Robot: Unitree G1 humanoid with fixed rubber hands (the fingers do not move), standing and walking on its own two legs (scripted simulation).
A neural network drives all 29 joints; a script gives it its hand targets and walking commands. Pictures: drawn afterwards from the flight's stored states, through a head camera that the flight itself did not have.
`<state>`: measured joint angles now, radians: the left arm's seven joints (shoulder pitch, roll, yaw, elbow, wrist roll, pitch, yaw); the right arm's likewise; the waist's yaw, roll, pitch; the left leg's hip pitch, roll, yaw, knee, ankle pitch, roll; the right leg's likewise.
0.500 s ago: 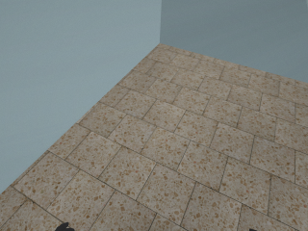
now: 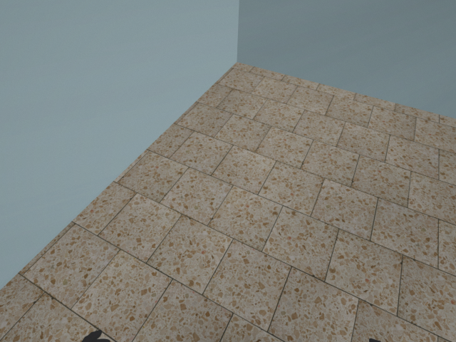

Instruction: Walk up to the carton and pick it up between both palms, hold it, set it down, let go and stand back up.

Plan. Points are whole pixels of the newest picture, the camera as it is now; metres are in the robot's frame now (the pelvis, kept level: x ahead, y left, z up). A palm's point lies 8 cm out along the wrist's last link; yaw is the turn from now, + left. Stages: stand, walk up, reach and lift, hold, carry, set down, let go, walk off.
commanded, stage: stand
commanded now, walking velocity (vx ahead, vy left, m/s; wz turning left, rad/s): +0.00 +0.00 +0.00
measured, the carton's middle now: out of the picture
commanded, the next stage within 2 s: none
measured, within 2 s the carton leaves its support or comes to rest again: neither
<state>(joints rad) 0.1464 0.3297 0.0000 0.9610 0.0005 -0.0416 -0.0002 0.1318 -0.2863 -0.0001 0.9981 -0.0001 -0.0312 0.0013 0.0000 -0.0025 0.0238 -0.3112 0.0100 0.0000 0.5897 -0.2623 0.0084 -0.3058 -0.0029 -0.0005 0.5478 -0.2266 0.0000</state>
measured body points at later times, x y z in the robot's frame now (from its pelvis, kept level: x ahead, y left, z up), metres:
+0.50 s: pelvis +0.01 +0.00 +0.00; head +0.02 +0.01 +0.45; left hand +0.12 +0.29 -0.12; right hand +0.11 -0.27 -0.13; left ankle +0.03 +0.11 -0.73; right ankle +0.04 -0.13 -0.73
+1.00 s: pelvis +0.01 +0.00 +0.00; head +0.02 +0.01 +0.45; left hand +0.11 +0.29 -0.12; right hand +0.11 -0.27 -0.13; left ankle +0.03 +0.11 -0.73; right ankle +0.04 -0.13 -0.73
